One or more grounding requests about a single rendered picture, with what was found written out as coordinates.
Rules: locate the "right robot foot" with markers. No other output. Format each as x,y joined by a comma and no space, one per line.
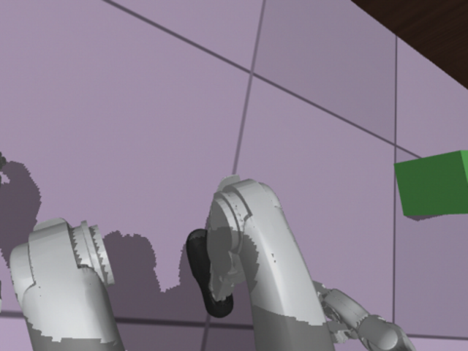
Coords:
196,249

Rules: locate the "right robot hand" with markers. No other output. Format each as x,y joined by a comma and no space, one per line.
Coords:
347,314

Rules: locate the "right robot arm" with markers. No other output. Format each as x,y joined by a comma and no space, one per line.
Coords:
376,334

